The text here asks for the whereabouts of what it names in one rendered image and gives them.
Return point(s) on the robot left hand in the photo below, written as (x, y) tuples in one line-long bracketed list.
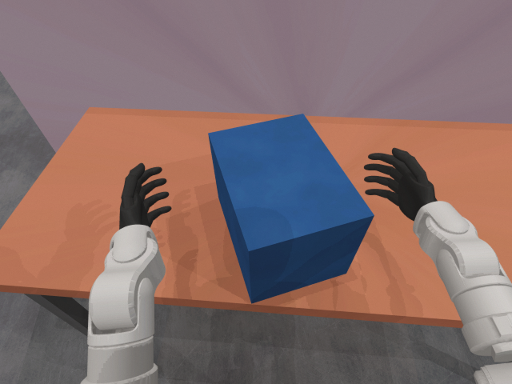
[(134, 207)]

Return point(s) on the right robot upper arm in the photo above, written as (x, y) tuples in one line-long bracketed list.
[(494, 374)]

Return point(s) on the carton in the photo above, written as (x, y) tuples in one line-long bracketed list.
[(294, 217)]

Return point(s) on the table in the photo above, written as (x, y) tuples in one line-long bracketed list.
[(53, 246)]

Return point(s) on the right robot forearm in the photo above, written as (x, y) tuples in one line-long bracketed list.
[(474, 279)]

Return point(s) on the robot right hand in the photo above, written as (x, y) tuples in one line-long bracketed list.
[(411, 187)]

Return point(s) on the left robot forearm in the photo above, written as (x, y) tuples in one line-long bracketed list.
[(121, 310)]

